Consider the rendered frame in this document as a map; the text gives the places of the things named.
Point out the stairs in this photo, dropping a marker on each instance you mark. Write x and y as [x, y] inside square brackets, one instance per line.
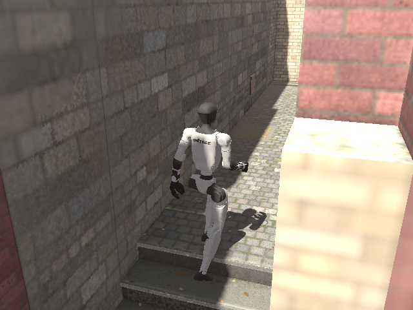
[219, 290]

